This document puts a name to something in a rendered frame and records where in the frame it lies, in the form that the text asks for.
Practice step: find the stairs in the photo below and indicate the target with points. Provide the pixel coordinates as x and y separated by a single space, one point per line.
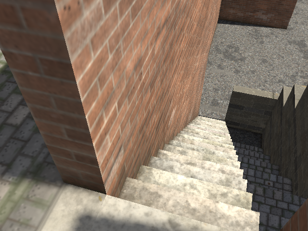
197 175

